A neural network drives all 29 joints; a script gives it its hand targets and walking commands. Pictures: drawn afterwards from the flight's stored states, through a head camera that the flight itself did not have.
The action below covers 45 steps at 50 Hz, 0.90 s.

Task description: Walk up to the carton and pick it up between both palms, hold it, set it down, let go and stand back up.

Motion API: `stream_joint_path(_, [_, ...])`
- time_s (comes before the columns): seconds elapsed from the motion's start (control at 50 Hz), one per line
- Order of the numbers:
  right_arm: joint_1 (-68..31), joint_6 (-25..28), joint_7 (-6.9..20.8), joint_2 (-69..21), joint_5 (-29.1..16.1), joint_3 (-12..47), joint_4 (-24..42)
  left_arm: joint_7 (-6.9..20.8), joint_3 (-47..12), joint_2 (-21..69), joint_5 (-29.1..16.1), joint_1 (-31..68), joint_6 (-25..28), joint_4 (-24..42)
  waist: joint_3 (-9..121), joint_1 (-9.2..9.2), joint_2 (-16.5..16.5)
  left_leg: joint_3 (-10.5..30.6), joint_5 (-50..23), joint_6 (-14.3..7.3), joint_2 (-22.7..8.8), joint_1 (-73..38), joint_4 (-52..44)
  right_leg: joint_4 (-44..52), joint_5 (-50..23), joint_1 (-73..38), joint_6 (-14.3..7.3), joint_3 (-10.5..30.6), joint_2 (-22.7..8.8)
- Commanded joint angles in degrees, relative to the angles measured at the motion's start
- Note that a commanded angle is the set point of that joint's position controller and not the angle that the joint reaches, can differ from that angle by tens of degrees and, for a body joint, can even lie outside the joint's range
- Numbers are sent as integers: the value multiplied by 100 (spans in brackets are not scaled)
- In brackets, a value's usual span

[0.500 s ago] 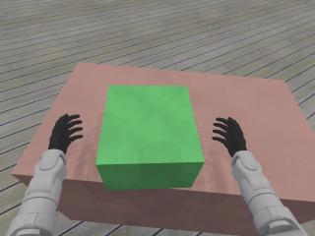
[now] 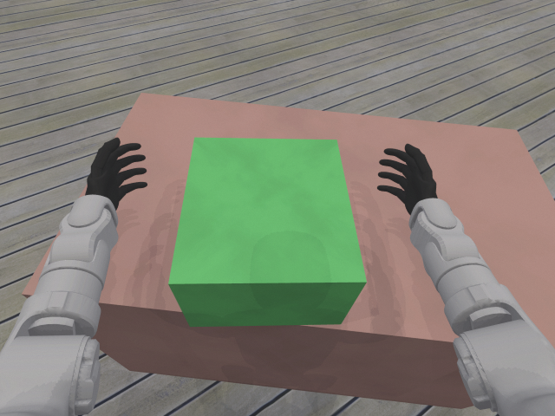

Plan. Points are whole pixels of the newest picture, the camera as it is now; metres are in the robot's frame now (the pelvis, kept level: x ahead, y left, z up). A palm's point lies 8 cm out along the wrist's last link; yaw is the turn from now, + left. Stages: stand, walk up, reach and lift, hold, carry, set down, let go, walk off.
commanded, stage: reach and lift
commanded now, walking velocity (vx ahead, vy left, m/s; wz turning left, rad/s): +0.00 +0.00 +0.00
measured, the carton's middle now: (266, 229) +0.43 +0.05 -0.04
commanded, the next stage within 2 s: none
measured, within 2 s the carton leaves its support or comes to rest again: neither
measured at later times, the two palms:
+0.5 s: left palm (124, 226) +0.39 +0.28 +0.01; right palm (394, 221) +0.43 -0.17 +0.02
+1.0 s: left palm (154, 225) +0.41 +0.24 -0.01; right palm (382, 227) +0.43 -0.16 -0.01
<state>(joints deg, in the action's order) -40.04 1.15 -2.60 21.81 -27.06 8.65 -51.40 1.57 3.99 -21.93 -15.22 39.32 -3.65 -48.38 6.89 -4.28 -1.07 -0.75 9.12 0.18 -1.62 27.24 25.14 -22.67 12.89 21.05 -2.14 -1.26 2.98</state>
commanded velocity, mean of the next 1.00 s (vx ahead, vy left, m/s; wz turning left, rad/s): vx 0.00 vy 0.00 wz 0.00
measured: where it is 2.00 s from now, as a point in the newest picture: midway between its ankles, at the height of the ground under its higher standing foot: outside the picture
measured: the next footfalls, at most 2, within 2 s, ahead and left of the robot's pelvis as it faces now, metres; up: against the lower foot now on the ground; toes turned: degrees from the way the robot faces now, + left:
none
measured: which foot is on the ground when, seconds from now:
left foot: down 0.00-1.00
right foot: down 0.00-1.00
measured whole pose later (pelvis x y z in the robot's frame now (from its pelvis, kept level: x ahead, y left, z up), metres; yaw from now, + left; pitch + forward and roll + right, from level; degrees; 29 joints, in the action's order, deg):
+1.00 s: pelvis -0.01 +0.01 -0.04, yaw -2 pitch +28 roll -3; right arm -47.8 17.6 -2.5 16.2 -21.5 7.1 -68.0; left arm -0.3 4.6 -13.8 -12.0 47.5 19.2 -70.3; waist 15.3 -4.8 0.9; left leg -0.9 13.5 -1.0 -2.6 55.9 41.1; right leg -38.3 17.0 49.7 -1.2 -1.7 3.5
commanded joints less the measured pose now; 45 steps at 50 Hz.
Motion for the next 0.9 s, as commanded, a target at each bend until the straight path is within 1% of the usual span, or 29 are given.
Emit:
stream_joint_path(0.0, [-2989,242,1,1173,-61,-313,760,-16,170,-1293,-54,2756,313,888,3499,-28,199,-15,-2507,138,87,-2581,366,124,-2211,-238,485,-30,-72])
stream_joint_path(0.14, [-3332,307,38,1169,-172,-107,28,7,38,-1239,-28,3088,504,129,3728,-43,151,-6,-2622,167,69,-2387,461,11,-2431,-155,530,-76,-73])
stream_joint_path(0.2, [-3197,466,53,1030,-178,-1,-346,49,35,-1111,66,2979,744,-299,3633,-63,121,-31,-2650,180,69,-2207,479,-35,-2420,-159,536,-75,-88])
stream_joint_path(0.28, [-2893,832,82,759,-92,47,-790,90,61,-877,202,2738,1241,-866,3513,-80,120,-48,-2690,211,59,-1937,582,-136,-2262,16,495,-88,-109])
stream_joint_path(0.38, [-3076,1404,112,728,71,-142,-760,33,12,-849,130,3063,1937,-1094,4097,-81,251,-97,-2727,321,45,-1665,911,-442,-2131,530,474,-172,-93])
stream_joint_path(0.4, [-3296,1413,88,777,111,-171,-921,25,-11,-968,107,3172,2001,-1280,3919,73,336,-24,-2510,241,30,-1482,1049,-423,-1846,1016,415,-82,-81])
stream_joint_path(0.42, [-3310,1477,92,837,140,-224,-898,-4,-35,-907,60,3272,2087,-1314,4062,44,305,-17,-2418,228,-31,-1513,1126,-486,-1591,1283,385,-150,-49])
stream_joint_path(0.44, [-3391,1528,89,826,150,-218,-816,-29,-107,-896,-58,3402,2166,-1248,4358,53,311,-24,-2579,253,-44,-1576,1228,-552,-1706,1387,371,-178,-22])
stream_joint_path(0.46, [-3229,1572,61,704,239,-172,-1003,-28,-91,-893,-50,3270,2268,-1405,4389,110,268,-25,-2579,220,-24,-1435,1388,-688,-1806,1344,383,-129,-55])
stream_joint_path(0.48, [-3327,1628,44,619,182,-101,-980,6,-165,-851,-164,3301,2347,-1678,4431,36,271,-24,-2376,202,-20,-1122,1453,-784,-1697,1334,405,-112,-90])
stream_joint_path(0.5, [-3437,1713,52,628,146,-122,-925,-5,-199,-847,-247,3413,2461,-1485,4784,64,272,-42,-2433,239,0,-930,1521,-972,-1854,1293,437,-100,-82])
stream_joint_path(0.52, [-3496,1787,63,641,176,-164,-837,-11,-247,-873,-286,3458,2558,-1492,5113,68,264,-69,-2581,252,-14,-1078,1581,-1053,-2063,1380,456,-175,-42])
stream_joint_path(0.54, [-3485,1876,41,665,211,-222,-658,-27,-198,-942,-268,3472,2638,-1196,5616,107,371,-62,-2802,299,-20,-1118,1771,-1202,-2297,1392,446,-169,-38])
stream_joint_path(0.56, [-3530,1913,15,673,256,-212,-503,-27,-151,-931,-205,3392,2634,-1304,5795,102,292,-55,-2866,293,-46,-1217,1838,-1238,-2439,1386,486,-217,-14])
stream_joint_path(0.58, [-3421,1914,23,599,193,-188,-575,-38,-71,-971,-97,3383,2634,-1144,5868,22,535,-57,-2902,315,-20,-1284,1861,-1296,-2347,1481,463,-219,-10])
stream_joint_path(0.6, [-3384,1910,33,605,203,-184,-560,-45,-79,-882,-71,3350,2622,-1093,5781,48,461,-39,-2833,327,-47,-1293,1879,-1288,-2141,1577,454,-225,17])
stream_joint_path(0.62, [-3337,1863,55,648,250,-238,-770,-55,-81,-814,-56,3290,2571,-1241,5661,56,473,-43,-2798,327,-68,-1310,1823,-1207,-1895,1734,397,-262,5])
stream_joint_path(0.64, [-3254,1863,72,585,220,-222,-792,-70,-117,-761,-59,3216,2559,-1089,5688,41,539,-90,-2899,365,-45,-1354,1901,-1222,-1931,1832,384,-231,32])
stream_joint_path(0.66, [-3454,1848,52,637,277,-233,-725,-65,-80,-793,-52,3370,2499,-1320,5671,37,415,-139,-2614,307,-11,-1062,1926,-1266,-1789,1781,410,-201,-12])
stream_joint_path(0.68, [-3466,1853,29,661,289,-239,-667,-84,-2,-853,-15,3311,2485,-1358,5714,-5,339,-137,-2575,284,-11,-859,1938,-1348,-1941,1580,431,-161,-14])
stream_joint_path(0.7, [-3508,1873,32,598,253,-224,-405,-120,-6,-827,-29,3358,2520,-1086,6029,-68,386,-136,-2522,241,2,-893,1879,-1419,-1966,1373,469,-155,9])
stream_joint_path(0.72, [-3525,1889,37,526,188,-184,-223,-149,51,-805,-19,3150,2498,-1081,6034,-110,358,-119,-2700,236,16,-913,1958,-1448,-2200,1447,478,-148,19])
stream_joint_path(0.74, [-3230,1848,37,549,233,-146,-497,-133,68,-763,62,3000,2476,-1149,5802,-55,293,-120,-2745,247,-22,-930,1908,-1392,-2242,1366,465,-145,35])
stream_joint_path(0.76, [-3352,1808,36,584,229,-200,-546,-120,34,-692,-6,3160,2426,-1096,5737,-9,250,-86,-2713,265,-13,-902,1891,-1363,-2152,1481,441,-192,55])
stream_joint_path(0.78, [-3384,1788,43,641,210,-192,-634,-132,66,-667,50,3122,2393,-1177,5590,-22,218,-86,-2707,280,-24,-931,1883,-1323,-2052,1591,448,-149,29])
stream_joint_path(0.8, [-3387,1758,33,524,268,-215,-740,-128,40,-594,63,3146,2369,-1341,5412,24,109,-56,-2481,237,-32,-930,1863,-1284,-1829,1610,453,-160,33])
stream_joint_path(0.84, [-3384,1798,5,472,387,-271,-648,-137,101,-432,141,3077,2407,-1242,5551,-10,76,-42,-2448,209,-22,-922,1832,-1292,-1791,1581,447,-153,30])
stream_joint_path(0.86, [-3221,1844,-8,339,392,-199,-615,-142,92,-392,230,2866,2445,-1244,5417,-31,167,-61,-2744,222,-28,-1009,1889,-1294,-2045,1565,451,-132,20])
stream_joint_path(0.88, [-3330,1865,-3,293,443,-246,-717,-132,78,-338,256,3098,2484,-1175,5385,-36,173,-43,-2779,238,-51,-999,1918,-1310,-2009,1706,424,-138,45])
